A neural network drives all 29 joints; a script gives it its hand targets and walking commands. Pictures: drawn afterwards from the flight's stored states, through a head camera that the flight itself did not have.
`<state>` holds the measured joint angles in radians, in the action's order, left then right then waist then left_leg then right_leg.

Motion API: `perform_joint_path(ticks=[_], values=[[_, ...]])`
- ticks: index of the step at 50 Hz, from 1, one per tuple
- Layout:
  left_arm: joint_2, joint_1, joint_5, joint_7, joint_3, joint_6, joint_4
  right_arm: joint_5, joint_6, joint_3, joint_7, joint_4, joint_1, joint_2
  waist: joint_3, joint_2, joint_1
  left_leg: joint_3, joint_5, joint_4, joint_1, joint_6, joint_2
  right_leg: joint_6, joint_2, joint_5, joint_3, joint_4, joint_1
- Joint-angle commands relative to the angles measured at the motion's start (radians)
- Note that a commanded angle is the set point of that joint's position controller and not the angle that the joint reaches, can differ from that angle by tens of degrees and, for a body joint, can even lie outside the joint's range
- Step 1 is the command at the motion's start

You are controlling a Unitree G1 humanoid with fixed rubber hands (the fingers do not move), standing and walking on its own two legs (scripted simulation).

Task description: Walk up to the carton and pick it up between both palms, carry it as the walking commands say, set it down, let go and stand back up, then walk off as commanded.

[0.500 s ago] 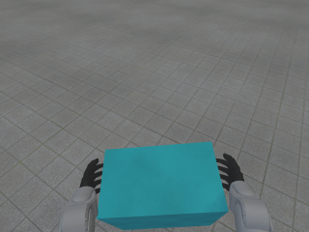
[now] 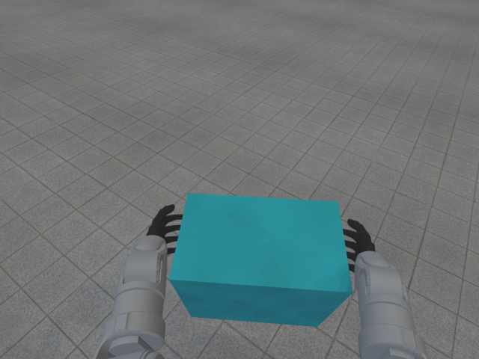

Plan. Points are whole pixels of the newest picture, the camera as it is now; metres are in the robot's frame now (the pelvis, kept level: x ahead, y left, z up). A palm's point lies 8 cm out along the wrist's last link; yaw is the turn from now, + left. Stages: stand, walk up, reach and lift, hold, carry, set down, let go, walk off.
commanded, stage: set down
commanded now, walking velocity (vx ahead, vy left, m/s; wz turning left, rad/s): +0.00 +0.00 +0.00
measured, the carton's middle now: (257, 265) +0.35 +0.00 -0.07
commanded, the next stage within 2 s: none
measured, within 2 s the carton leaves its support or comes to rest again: neither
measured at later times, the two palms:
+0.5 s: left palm (163, 266) +0.33 +0.19 -0.07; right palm (343, 275) +0.34 -0.18 -0.08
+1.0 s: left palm (171, 271) +0.36 +0.19 -0.15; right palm (329, 280) +0.37 -0.18 -0.16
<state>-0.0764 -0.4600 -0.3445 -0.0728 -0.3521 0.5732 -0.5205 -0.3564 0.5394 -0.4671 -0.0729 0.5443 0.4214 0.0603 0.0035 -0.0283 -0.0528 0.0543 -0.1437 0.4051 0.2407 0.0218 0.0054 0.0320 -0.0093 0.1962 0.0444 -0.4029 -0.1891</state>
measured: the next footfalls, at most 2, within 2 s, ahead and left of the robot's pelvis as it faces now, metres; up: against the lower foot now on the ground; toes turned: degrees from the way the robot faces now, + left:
none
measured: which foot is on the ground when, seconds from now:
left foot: down 0.00-1.00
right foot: down 0.00-1.00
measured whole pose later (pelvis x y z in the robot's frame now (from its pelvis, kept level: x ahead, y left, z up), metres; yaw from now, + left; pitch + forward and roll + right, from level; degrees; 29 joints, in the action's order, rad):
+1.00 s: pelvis -0.04 +0.00 -0.08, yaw +0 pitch +30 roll +0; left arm -0.08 -0.68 -0.29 -0.04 -0.46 0.34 -0.47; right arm -0.29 0.31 -0.51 -0.07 0.54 0.68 0.01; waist -0.01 -0.02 -0.06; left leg 0.04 -0.24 0.89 1.17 0.03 0.00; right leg 0.03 0.00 0.31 0.04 -0.93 -1.14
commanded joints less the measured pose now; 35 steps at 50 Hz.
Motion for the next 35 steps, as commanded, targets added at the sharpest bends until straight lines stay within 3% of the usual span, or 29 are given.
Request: perform_joint_path(ticks=[1, 2, 3, 4, 5, 6, 7, 9, 10, 12, 13, 14, 15, 16, 17, 18, 20, 21, 22, 23, 24, 26, 27, 29, 30, 31, 33, 34, 35], values=[[-0.823, -0.43, 0.176, -0.241, 0.309, -0.078, -0.014, 0.201, -0.087, 0.401, -0.279, 0.071, 0.559, 0.832, -0.212, 0.072, 0.016, -0.157, -0.02, -0.025, -0.223, 0.001, -0.033, 0.043, -0.036, 0.049, -0.148, 0.036, -0.172], [-0.796, -0.355, 0.141, -0.236, 0.273, -0.075, -0.035, 0.204, -0.088, 0.398, -0.285, 0.063, 0.556, 0.815, -0.192, 0.083, -0.025, -0.16, -0.033, -0.011, -0.196, 0.009, -0.023, 0.042, -0.018, 0.073, -0.156, 0.02, -0.184], [-0.91, -0.318, 0.162, -0.235, 0.316, -0.079, -0.063, 0.18, -0.115, 0.405, -0.286, 0.003, 0.546, 0.795, -0.292, 0.086, 0.059, -0.192, 0.045, -0.004, -0.255, -0.005, -0.03, 0.058, -0.033, 0.024, -0.139, 0.002, -0.193], [-0.893, -0.306, 0.164, -0.233, 0.314, -0.097, -0.051, 0.191, -0.118, 0.437, -0.286, 0.052, 0.52, 0.82, -0.289, 0.046, 0.028, -0.16, 0.075, 0.011, -0.227, -0.001, -0.033, 0.056, -0.033, 0.017, -0.144, 0.022, -0.157], [-0.826, -0.297, 0.16, -0.217, 0.321, -0.121, 0.007, 0.19, -0.132, 0.462, -0.283, 0.051, 0.447, 0.837, -0.255, 0.091, -0.011, -0.141, 0.201, 0.041, -0.215, 0.005, -0.04, 0.055, -0.027, -0.085, -0.161, 0.003, -0.171], [-0.827, -0.313, 0.176, -0.228, 0.345, -0.15, 0.043, 0.177, -0.148, 0.42, -0.27, -0.007, 0.421, 0.786, -0.33, 0.041, 0.077, -0.17, 0.345, 0.064, -0.227, 0.001, -0.025, 0.033, -0.054, -0.167, -0.146, -0.014, -0.209], [-0.837, -0.255, 0.159, -0.212, 0.335, -0.145, 0.024, 0.187, -0.143, 0.443, -0.283, 0.04, 0.395, 0.804, -0.299, 0.062, 0.012, -0.157, 0.347, 0.063, -0.21, -0.008, -0.021, 0.039, -0.053, -0.116, -0.155, -0.03, -0.221], [-0.823, -0.221, 0.174, -0.221, 0.349, -0.176, 0.062, 0.19, -0.174, 0.479, -0.267, -0.011, 0.362, 0.772, -0.406, 0.08, 0.025, -0.155, 0.479, 0.095, -0.226, -0.015, -0.03, 0.034, -0.05, -0.242, -0.162, -0.017, -0.183], [-0.829, -0.274, 0.181, -0.214, 0.381, -0.184, 0.049, 0.201, -0.184, 0.477, -0.261, -0.015, 0.416, 0.782, -0.327, 0.088, 0.028, -0.156, 0.439, 0.104, -0.175, -0.015, -0.025, 0.034, -0.048, -0.185, -0.162, -0.043, -0.255], [-0.761, -0.251, 0.164, -0.214, 0.357, -0.22, 0.08, 0.195, -0.203, 0.496, -0.252, -0.006, 0.372, 0.791, -0.373, 0.064, -0.021, -0.14, 0.451, 0.132, -0.062, 0.005, -0.044, 0.021, -0.038, -0.293, -0.185, -0.071, -0.186], [-0.768, -0.191, 0.151, -0.212, 0.339, -0.215, 0.021, 0.176, -0.202, 0.501, -0.248, -0.01, 0.368, 0.81, -0.433, 0.012, 0.006, -0.145, 0.391, 0.12, -0.07, 0.013, -0.052, 0.01, -0.045, -0.275, -0.16, -0.075, -0.173], [-0.785, -0.192, 0.16, -0.208, 0.333, -0.218, 0.006, 0.156, -0.199, 0.48, -0.242, -0.009, 0.356, 0.769, -0.401, 0.02, 0.037, -0.152, 0.406, 0.132, -0.043, 0.015, -0.054, 0.015, -0.037, -0.28, -0.166, -0.092, -0.188], [-0.792, -0.232, 0.166, -0.215, 0.333, -0.237, 0.018, 0.162, -0.226, 0.495, -0.232, -0.026, 0.377, 0.757, -0.397, 0.051, 0.013, -0.138, 0.364, 0.148, 0.018, 0.011, -0.07, 0.021, -0.037, -0.284, -0.179, -0.103, -0.18], [-0.756, -0.242, 0.167, -0.216, 0.339, -0.25, 0.041, 0.175, -0.224, 0.503, -0.236, 0.011, 0.368, 0.794, -0.447, -0.001, -0.008, -0.133, 0.388, 0.153, 0.016, 0.015, -0.056, 0.012, -0.045, -0.297, -0.177, -0.105, -0.199], [-0.766, -0.296, 0.206, -0.216, 0.385, -0.282, 0.088, 0.186, -0.262, 0.527, -0.231, -0.036, 0.414, 0.787, -0.532, -0.002, 0.024, -0.149, 0.441, 0.19, -0.007, 0.017, -0.055, 0.008, -0.049, -0.335, -0.175, -0.142, -0.231], [-0.733, -0.248, 0.186, -0.212, 0.348, -0.287, 0.083, 0.165, -0.252, 0.523, -0.226, -0.007, 0.339, 0.793, -0.515, 0.009, -0.001, -0.134, 0.442, 0.2, 0.056, 0.02, -0.061, 0.015, -0.037, -0.394, -0.184, -0.145, -0.212], [-0.701, -0.327, 0.195, -0.216, 0.369, -0.314, 0.098, 0.162, -0.286, 0.511, -0.212, 0.0, 0.403, 0.761, -0.534, 0.016, 0.016, -0.138, 0.383, 0.229, 0.106, 0.012, -0.061, 0.016, -0.038, -0.342, -0.178, -0.173, -0.261], [-0.691, -0.324, 0.211, -0.211, 0.39, -0.328, 0.113, 0.179, -0.292, 0.553, -0.215, -0.008, 0.408, 0.801, -0.567, -0.014, -0.017, -0.133, 0.399, 0.234, 0.086, 0.013, -0.066, 0.001, -0.05, -0.348, -0.164, -0.201, -0.267], [-0.727, -0.323, 0.213, -0.206, 0.398, -0.327, 0.097, 0.201, -0.301, 0.556, -0.224, -0.014, 0.453, 0.782, -0.581, -0.015, -0.005, -0.15, 0.44, 0.243, 0.078, 0.012, -0.062, -0.003, -0.063, -0.316, -0.148, -0.22, -0.333], [-0.74, -0.337, 0.174, -0.206, 0.366, -0.323, 0.063, 0.196, -0.314, 0.555, -0.227, -0.02, 0.511, 0.777, -0.553, 0.026, -0.024, -0.143, 0.413, 0.258, 0.098, 0.013, -0.073, 0.003, -0.05, -0.298, -0.154, -0.217, -0.398], [-0.72, -0.309, 0.185, -0.204, 0.352, -0.32, 0.035, 0.21, -0.31, 0.561, -0.22, -0.025, 0.489, 0.752, -0.55, -0.008, -0.031, -0.146, 0.358, 0.265, 0.131, 0.015, -0.072, 0.003, -0.061, -0.258, -0.147, -0.235, -0.399], [-0.759, -0.388, 0.199, -0.199, 0.364, -0.343, 0.052, 0.235, -0.332, 0.61, -0.23, -0.008, 0.577, 0.763, -0.576, 0.014, -0.072, -0.146, 0.327, 0.298, 0.151, 0.006, -0.072, 0.007, -0.064, -0.218, -0.148, -0.269, -0.477], [-0.746, -0.32, 0.166, -0.198, 0.329, -0.336, -0.023, 0.207, -0.342, 0.569, -0.226, -0.037, 0.572, 0.726, -0.532, -0.007, -0.022, -0.151, 0.343, 0.304, 0.197, 0.013, -0.073, 0.01, -0.058, -0.231, -0.15, -0.264, -0.487], [-0.729, -0.428, 0.188, -0.214, 0.344, -0.337, 0.035, 0.198, -0.327, 0.546, -0.221, -0.001, 0.606, 0.702, -0.587, -0.021, 0.008, -0.14, 0.208, 0.341, 0.288, 0.0, -0.078, 0.006, -0.068, -0.143, -0.139, -0.302, -0.491], [-0.784, -0.43, 0.178, -0.214, 0.342, -0.326, -0.01, 0.186, -0.33, 0.542, -0.228, 0.0, 0.622, 0.719, -0.611, 0.016, 0.003, -0.139, 0.188, 0.33, 0.267, -0.006, -0.084, 0.012, -0.068, -0.101, -0.13, -0.308, -0.543], [-0.77, -0.502, 0.198, -0.213, 0.358, -0.333, 0.029, 0.183, -0.319, 0.543, -0.23, 0.051, 0.596, 0.751, -0.599, -0.029, 0.011, -0.142, 0.2, 0.331, 0.269, 0.0, -0.078, 0.01, -0.076, -0.11, -0.125, -0.304, -0.556], [-0.801, -0.53, 0.202, -0.221, 0.349, -0.324, 0.008, 0.192, -0.331, 0.562, -0.243, -0.027, 0.694, 0.733, -0.656, -0.044, 0.009, -0.156, 0.152, 0.357, 0.279, 0.002, -0.078, 0.01, -0.088, -0.053, -0.111, -0.356, -0.619], [-0.827, -0.511, 0.184, -0.226, 0.342, -0.314, -0.023, 0.206, -0.336, 0.557, -0.25, -0.053, 0.748, 0.697, -0.704, 0.003, 0.006, -0.157, 0.122, 0.371, 0.297, 0.001, -0.082, 0.01, -0.08, -0.04, -0.113, -0.377, -0.613], [-0.813, -0.528, 0.189, -0.228, 0.35, -0.317, -0.013, 0.211, -0.33, 0.574, -0.256, -0.026, 0.751, 0.721, -0.72, -0.004, -0.019, -0.142, 0.131, 0.385, 0.343, -0.002, -0.094, 0.008, -0.076, -0.042, -0.113, -0.381, -0.639]])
